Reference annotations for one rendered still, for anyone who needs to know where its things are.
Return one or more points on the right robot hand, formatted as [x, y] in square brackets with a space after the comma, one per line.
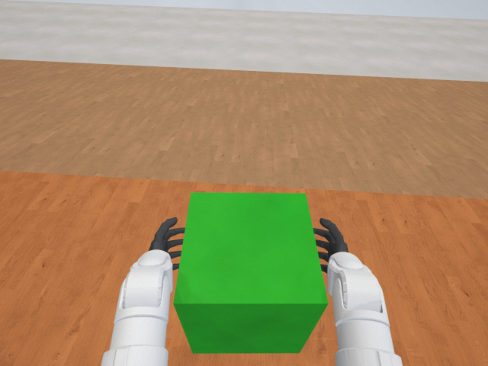
[336, 242]

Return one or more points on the left robot forearm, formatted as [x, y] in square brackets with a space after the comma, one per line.
[142, 313]

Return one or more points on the right robot forearm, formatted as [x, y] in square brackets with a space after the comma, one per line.
[361, 320]

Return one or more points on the left robot hand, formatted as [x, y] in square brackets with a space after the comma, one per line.
[162, 236]

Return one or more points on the carton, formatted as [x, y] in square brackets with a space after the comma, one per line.
[249, 278]

